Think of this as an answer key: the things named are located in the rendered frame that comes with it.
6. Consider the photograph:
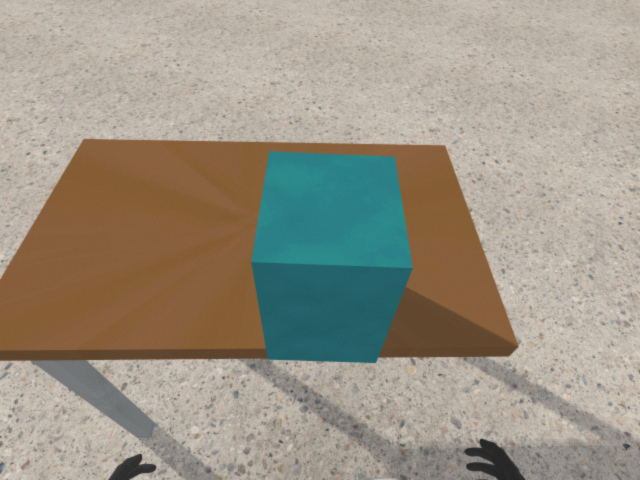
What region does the left robot hand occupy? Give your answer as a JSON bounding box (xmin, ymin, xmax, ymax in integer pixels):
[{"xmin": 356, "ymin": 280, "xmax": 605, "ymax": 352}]
[{"xmin": 108, "ymin": 454, "xmax": 156, "ymax": 480}]

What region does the table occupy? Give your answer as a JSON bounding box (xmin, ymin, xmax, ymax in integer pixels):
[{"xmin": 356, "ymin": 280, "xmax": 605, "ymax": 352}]
[{"xmin": 0, "ymin": 139, "xmax": 519, "ymax": 438}]

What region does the carton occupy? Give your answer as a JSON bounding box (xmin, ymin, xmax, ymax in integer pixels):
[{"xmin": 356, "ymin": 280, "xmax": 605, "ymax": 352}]
[{"xmin": 251, "ymin": 151, "xmax": 413, "ymax": 363}]

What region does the right robot hand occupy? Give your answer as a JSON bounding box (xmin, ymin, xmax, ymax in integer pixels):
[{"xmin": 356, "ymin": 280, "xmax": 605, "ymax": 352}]
[{"xmin": 465, "ymin": 439, "xmax": 525, "ymax": 480}]

